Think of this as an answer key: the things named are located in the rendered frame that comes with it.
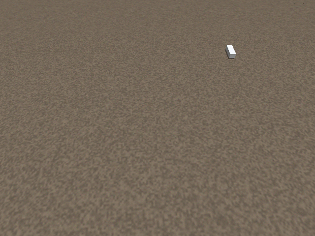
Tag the carton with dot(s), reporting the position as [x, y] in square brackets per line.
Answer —
[230, 51]

